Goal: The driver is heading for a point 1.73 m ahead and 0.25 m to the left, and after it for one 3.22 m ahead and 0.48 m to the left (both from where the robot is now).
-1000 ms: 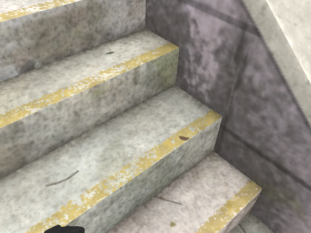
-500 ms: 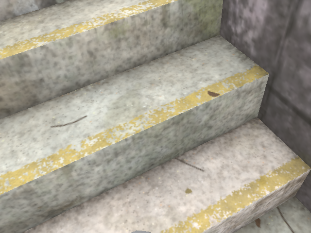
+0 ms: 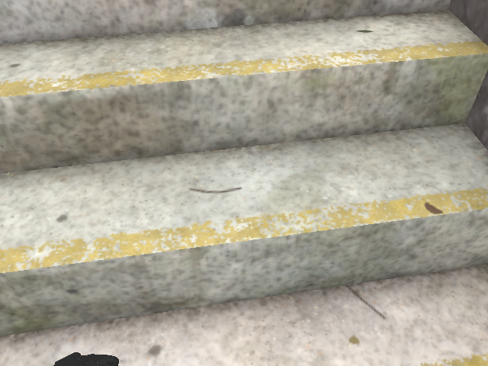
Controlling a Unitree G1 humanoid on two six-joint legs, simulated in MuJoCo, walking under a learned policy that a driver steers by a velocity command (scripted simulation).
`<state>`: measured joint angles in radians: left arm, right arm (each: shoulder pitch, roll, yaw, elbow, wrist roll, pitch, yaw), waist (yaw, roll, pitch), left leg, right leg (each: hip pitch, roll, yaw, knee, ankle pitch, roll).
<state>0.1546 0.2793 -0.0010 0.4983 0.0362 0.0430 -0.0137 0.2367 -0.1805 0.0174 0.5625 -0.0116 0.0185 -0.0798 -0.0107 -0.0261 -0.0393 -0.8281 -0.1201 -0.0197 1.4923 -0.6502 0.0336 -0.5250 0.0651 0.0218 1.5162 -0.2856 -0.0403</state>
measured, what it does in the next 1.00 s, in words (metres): goes down, turning left: right foot 0.21 m lower, then left foot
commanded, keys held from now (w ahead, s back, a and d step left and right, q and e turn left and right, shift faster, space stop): q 0.36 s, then no key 0.22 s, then w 0.42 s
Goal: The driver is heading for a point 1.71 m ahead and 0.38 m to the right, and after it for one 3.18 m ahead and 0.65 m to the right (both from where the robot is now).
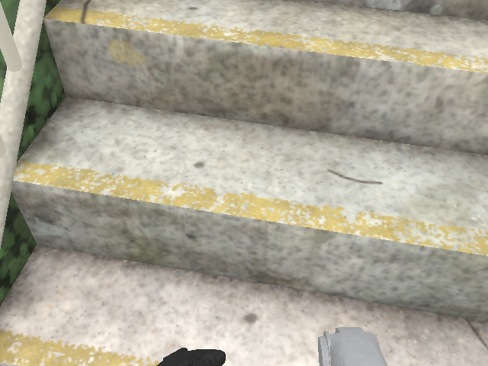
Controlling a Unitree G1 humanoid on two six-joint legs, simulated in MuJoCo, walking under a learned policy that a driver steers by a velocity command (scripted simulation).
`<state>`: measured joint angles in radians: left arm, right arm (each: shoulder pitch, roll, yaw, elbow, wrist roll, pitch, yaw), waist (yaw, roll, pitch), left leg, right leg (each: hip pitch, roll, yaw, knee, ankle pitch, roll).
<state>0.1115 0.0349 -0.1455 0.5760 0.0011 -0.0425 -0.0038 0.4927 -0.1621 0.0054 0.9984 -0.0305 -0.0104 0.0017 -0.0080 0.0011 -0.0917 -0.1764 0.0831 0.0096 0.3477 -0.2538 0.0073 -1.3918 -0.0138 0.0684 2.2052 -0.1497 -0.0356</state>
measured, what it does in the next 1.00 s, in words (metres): climbs: right foot 0.21 m higher, then left foot 0.19 m higher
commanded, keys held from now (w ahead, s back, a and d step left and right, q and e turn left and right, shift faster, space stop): w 1.00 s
